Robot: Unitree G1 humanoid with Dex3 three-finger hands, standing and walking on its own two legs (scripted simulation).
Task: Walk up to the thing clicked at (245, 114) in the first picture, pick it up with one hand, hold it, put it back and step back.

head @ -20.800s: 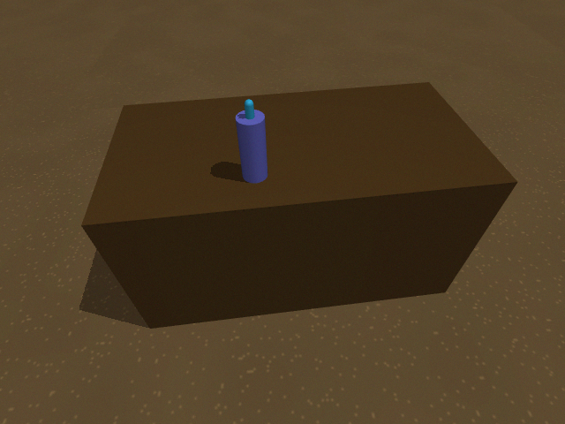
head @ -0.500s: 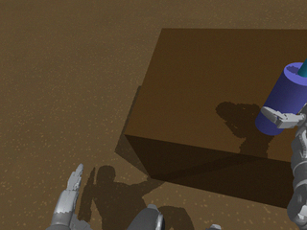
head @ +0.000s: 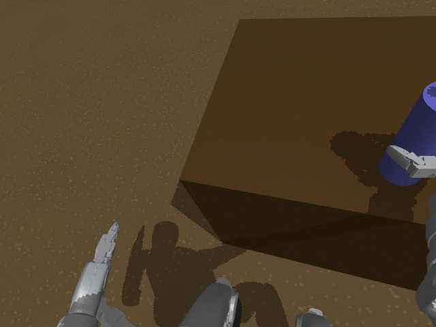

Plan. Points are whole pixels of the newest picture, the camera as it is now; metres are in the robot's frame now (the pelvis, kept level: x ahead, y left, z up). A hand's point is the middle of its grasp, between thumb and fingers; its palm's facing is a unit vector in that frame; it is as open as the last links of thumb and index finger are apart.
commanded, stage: loosen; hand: right
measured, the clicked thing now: (428, 131) +0.49 -0.23 +0.04
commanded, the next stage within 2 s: open in 0.04 s
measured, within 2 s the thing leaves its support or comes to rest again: rests again in 0.84 s
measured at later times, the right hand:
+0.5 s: hand (432, 129) +0.50 -0.23 +0.04, palm faces +0.29 +0.96 +0.01, open 12.1 cm
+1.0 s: hand out of the picture +0.51 -0.31 +0.12, palm faces +0.38 +0.93 -0.03, open 17.1 cm
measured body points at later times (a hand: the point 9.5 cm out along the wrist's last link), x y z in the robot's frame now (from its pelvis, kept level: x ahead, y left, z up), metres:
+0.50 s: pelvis +0.00 +0.01 -0.01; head +0.12 -0.03 +0.43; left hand +0.15 +0.27 +0.01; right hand +0.48 -0.28 +0.04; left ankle +0.08 +0.14 -0.64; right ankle +0.01 -0.11 -0.64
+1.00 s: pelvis +0.01 +0.00 +0.01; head +0.13 -0.03 +0.45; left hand +0.15 +0.27 +0.00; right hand +0.49 -0.36 +0.13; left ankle +0.08 +0.14 -0.64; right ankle +0.01 -0.11 -0.64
